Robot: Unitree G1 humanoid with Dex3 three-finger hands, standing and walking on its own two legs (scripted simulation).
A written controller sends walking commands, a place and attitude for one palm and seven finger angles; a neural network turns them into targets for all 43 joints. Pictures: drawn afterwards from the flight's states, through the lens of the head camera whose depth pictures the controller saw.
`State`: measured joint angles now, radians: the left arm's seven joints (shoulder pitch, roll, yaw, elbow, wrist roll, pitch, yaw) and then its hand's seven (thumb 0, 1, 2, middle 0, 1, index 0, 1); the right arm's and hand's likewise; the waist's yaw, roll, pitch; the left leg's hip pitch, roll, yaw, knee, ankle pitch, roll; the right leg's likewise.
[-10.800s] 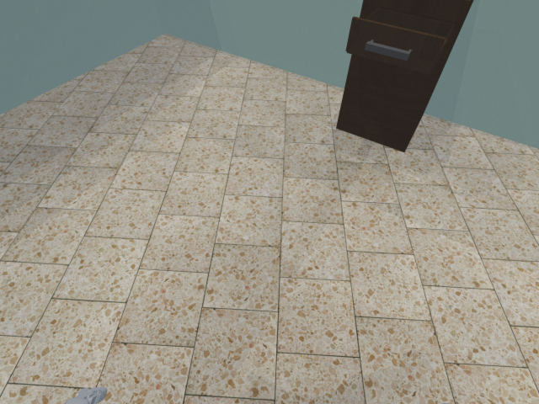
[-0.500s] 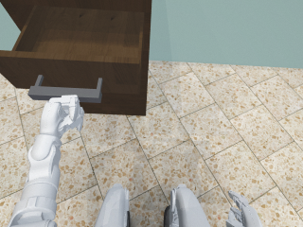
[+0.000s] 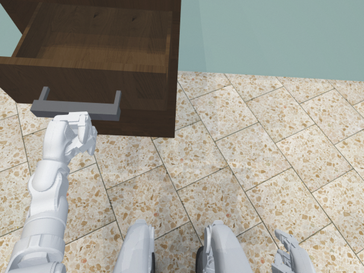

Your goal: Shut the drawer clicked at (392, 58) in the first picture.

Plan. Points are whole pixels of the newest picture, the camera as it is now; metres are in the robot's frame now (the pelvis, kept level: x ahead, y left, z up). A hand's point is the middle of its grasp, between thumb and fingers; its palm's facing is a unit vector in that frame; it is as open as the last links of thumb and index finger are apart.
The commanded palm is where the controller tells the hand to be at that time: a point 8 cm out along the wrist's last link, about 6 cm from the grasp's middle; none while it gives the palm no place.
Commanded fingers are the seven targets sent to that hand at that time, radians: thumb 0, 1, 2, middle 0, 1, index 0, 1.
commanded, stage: push the drawer shut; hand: left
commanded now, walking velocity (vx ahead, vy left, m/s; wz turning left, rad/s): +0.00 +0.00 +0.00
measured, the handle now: (79, 101) +0.48 +0.25 +0.02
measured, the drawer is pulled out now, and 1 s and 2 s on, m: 0.20 0.11 0.00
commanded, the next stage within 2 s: none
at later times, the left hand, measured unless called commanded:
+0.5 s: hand (90, 125) +0.42 +0.21 +0.01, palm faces -0.05 -1.00 -0.05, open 2.8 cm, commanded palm +0.42 +0.25 +0.02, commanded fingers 0.00 0.90 0.90 -1.40 -1.60 -1.40 -1.60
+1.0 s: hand (97, 101) +0.48 +0.21 +0.02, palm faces -0.03 -1.00 -0.04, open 3.2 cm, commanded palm +0.48 +0.24 +0.02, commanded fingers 0.00 0.90 0.90 -1.40 -1.60 -1.40 -1.60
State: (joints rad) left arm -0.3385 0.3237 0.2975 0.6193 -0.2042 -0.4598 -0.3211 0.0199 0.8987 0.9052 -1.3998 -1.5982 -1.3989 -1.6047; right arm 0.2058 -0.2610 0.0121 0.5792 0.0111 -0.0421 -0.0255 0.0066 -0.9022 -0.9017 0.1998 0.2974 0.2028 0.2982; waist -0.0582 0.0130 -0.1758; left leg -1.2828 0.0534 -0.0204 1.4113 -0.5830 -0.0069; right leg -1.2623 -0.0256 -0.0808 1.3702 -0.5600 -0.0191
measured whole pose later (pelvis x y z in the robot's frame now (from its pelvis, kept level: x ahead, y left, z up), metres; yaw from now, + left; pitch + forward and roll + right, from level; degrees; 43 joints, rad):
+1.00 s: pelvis -0.02 +0.01 -0.02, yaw -1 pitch +29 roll -4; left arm -0.82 0.49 0.38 1.07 -0.10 -0.47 -0.30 0.02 0.83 0.93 -1.40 -1.60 -1.40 -1.60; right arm 0.29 -0.27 0.05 0.64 -0.03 0.00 -0.01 0.00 -0.90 -0.90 0.20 0.30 0.20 0.30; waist -0.15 0.03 -0.15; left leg -1.42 0.05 -0.04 1.48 -0.56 0.01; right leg -1.38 -0.02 -0.09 1.41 -0.53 -0.01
